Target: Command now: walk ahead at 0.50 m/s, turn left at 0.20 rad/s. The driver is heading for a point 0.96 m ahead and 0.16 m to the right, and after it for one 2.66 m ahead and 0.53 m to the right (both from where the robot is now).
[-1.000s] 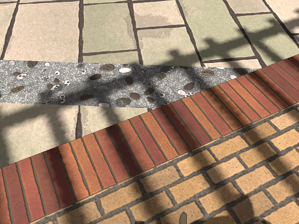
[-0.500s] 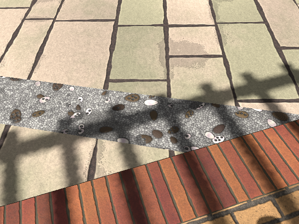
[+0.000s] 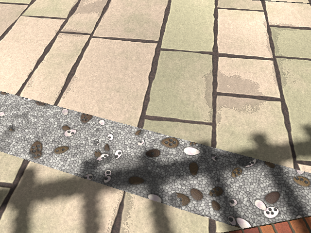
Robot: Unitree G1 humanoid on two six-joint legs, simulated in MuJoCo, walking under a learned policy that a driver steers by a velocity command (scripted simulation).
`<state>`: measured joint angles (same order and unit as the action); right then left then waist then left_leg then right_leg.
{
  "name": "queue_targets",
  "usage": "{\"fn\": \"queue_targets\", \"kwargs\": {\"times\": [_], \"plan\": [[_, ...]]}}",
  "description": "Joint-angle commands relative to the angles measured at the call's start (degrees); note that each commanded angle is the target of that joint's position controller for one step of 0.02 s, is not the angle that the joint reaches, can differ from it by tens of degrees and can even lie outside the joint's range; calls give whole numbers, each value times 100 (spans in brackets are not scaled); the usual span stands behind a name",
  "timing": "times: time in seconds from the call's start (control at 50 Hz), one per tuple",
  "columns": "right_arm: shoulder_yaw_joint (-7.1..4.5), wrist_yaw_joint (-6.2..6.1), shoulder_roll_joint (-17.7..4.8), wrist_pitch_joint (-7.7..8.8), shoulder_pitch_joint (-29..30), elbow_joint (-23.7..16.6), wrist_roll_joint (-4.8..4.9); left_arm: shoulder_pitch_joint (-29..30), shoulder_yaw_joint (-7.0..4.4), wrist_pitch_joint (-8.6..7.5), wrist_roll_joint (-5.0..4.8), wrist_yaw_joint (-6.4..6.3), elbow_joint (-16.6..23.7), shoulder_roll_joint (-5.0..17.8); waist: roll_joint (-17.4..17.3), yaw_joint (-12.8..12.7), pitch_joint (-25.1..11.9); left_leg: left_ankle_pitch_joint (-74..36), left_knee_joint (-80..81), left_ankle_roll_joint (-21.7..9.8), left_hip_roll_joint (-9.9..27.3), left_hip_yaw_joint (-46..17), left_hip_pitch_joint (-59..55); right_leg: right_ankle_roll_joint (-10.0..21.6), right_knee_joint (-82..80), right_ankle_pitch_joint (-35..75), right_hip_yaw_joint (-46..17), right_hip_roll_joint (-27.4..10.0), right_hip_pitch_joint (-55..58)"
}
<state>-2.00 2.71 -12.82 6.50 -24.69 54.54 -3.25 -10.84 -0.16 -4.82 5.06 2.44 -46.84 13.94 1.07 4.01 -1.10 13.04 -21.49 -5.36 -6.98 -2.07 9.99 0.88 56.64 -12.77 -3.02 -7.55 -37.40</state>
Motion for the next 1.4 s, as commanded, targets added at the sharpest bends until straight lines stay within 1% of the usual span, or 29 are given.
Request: {"fn": "queue_targets", "kwargs": {"times": [0.02,0.18,0.22,0.24,0.26,0.3,0.36,0.48,0.56,0.64,0.76,0.78,0.8,0.84,0.86,0.88,0.92,0.94,0.98,1.02,1.06,1.12,1.22,1.28,1.3,1.32,1.34,1.36,1.4], "plan": [[-145,125,-798,174,336,-477,-29,339,65,72,-95,39,298,115,-292,-112,309,-1347,1107,-964,1250,-680,1520,-129,-1311,1168,481,183,1022],[-233,194,-1003,19,-26,-284,-33,1208,-84,-97,-231,-110,499,771,-402,-173,205,-2830,137,-593,1814,-1096,-734,388,-2879,1538,541,631,1080],[-105,186,-597,57,-224,-354,-197,-287,-263,-223,-337,-104,70,1266,218,-630,-1126,-3012,-1665,74,929,-412,429,1295,-2184,2388,168,329,4232],[90,233,-49,141,-1110,-358,-341,-1785,-279,-147,-304,-69,-181,1326,1435,-894,-2625,368,-3614,541,-32,-174,2365,2710,-2916,1383,-2439,-1171,7071],[-51,288,-523,104,-274,-394,-172,-2683,-219,-115,-129,-85,-573,976,864,-1461,-1938,2098,-5071,394,-87,-430,3616,2329,-3865,-532,-3657,-1275,6899],[-85,17,-631,65,622,-564,-44,-1229,-196,-216,-194,-186,-349,761,152,-923,15,830,-5277,85,758,-606,3788,1528,-4318,-1015,-2441,-990,4249],[103,-52,-187,-43,714,-592,-304,-431,12,-219,-206,-271,-172,100,-34,-369,-159,322,-4463,154,1342,-507,2687,1501,-4759,574,-1415,-725,2958],[188,96,-20,-226,1025,-686,-294,-1148,-207,-268,91,-33,-429,448,84,-468,27,-1575,-3238,451,1326,24,2557,1559,-4634,1556,-179,-273,2331],[110,27,-300,-201,1856,-990,-234,-2038,-33,-316,-9,-86,-828,26,89,-841,194,-2977,-2131,518,1510,-395,4084,1676,-3866,1198,-676,-459,3581],[235,18,-61,-310,2547,-1267,-208,-2410,66,-220,-31,104,-1050,-68,61,-1038,624,-3486,-1140,529,1385,-87,2605,1513,-3405,228,-625,-169,2293],[271,-35,-259,-373,3150,-1393,-217,-2917,-53,-107,-187,-61,-1141,305,-12,-1330,936,-2847,308,527,1392,-26,1961,1140,-2097,-666,-1435,-97,2927],[224,-59,-383,-361,2971,-1240,-165,-2920,-73,-34,-190,-84,-1164,350,-4,-1257,918,-3044,525,489,1456,-41,1620,1009,-1810,-629,-1531,-74,2973],[-98,-94,-880,-110,2495,-1141,892,-2225,-328,161,-825,-426,-995,541,-143,-914,965,-2855,660,473,1173,-312,937,798,-857,520,-1377,284,2574],[-192,-127,-1025,15,-114,-367,591,-2531,-205,124,-761,-487,-1120,-14,-802,101,-978,-5778,-1206,376,1892,-251,-2979,263,2345,-1955,-609,958,386],[-274,-74,-1276,-29,-790,-153,478,-3535,-115,26,-926,-439,-1253,-398,-2001,68,-2223,-6702,-2303,-218,2967,-1131,-4874,-27,4607,-3616,-651,1064,-1089],[-440,-5,-1659,-156,-928,-12,642,-3529,-113,-109,-1060,-419,-857,-159,-2358,72,-2892,-4038,-1352,-965,3570,-2743,-4844,-144,5321,-3088,-631,760,-1781],[-238,-156,-689,-320,8,-84,478,-1510,-239,-10,-1036,-602,-362,45,-318,140,-978,-867,282,-818,3151,-2283,-2667,-245,5555,-1885,240,411,-2546],[-200,-217,-800,-260,500,-95,372,-1421,-263,92,-961,-650,-134,-92,-646,-223,-762,-1400,338,-1069,3460,-2345,-1715,-286,5805,-1390,301,299,-2349],[-6,-177,-59,-119,1353,-190,318,-1146,-309,313,-780,-601,-76,-337,-266,-613,165,-1588,402,-504,2991,-1170,148,26,4515,-711,-357,-96,-1569],[-28,-230,-250,-87,1751,-197,250,-912,-410,337,-769,-568,165,-199,-664,-809,689,-1320,975,-77,2212,107,1281,96,2078,124,-238,-45,-743],[-83,-421,-569,-43,1593,-123,125,-510,-465,239,-603,-457,332,-129,-677,-764,589,-1854,1016,-173,1922,612,1450,-8,270,1203,-26,135,65],[-282,-554,-1115,-53,1285,-62,349,-60,-389,264,-599,-207,559,-225,-469,-632,289,-2420,1110,-367,2391,530,351,104,-941,1508,93,135,127],[-430,-488,-1160,-278,705,20,439,1093,-420,323,-605,10,1079,41,-149,-240,550,-3056,554,-125,2518,954,-1102,513,-1726,612,537,368,-325],[-480,-470,-1360,-403,803,-104,434,51,-674,335,-598,30,912,567,-330,-902,-189,-5415,-1654,161,2148,1484,-825,851,-2205,351,1141,1163,1843],[-438,-472,-1270,-366,852,-264,339,-980,-913,358,-583,-93,684,1170,134,-1315,-799,-4082,-3494,539,1832,1509,663,1213,-2355,1653,103,694,3876],[-139,-328,-461,-167,397,-629,144,-958,-992,307,-567,-132,725,1925,1612,-738,-1632,2008,-5910,935,576,992,3157,2485,-2874,2488,-3203,-1135,5962],[-251,-225,-996,66,1044,-690,352,-1454,-880,314,-506,-168,840,1601,797,-1249,-2437,2281,-6366,830,575,-288,3511,2523,-3328,2895,-3817,-1269,6278],[-287,-224,-1049,108,1476,-865,526,-993,-799,273,-466,-191,847,1385,581,-1106,-1737,1838,-6220,745,815,-292,3891,2246,-3271,3614,-2916,-1134,5759],[-316,-373,-1021,3,1486,-793,334,-7,-705,274,-622,-229,1030,979,-221,-556,-724,1143,-5205,768,1210,-187,3332,1733,-3446,3711,-1795,-590,3807]]}}
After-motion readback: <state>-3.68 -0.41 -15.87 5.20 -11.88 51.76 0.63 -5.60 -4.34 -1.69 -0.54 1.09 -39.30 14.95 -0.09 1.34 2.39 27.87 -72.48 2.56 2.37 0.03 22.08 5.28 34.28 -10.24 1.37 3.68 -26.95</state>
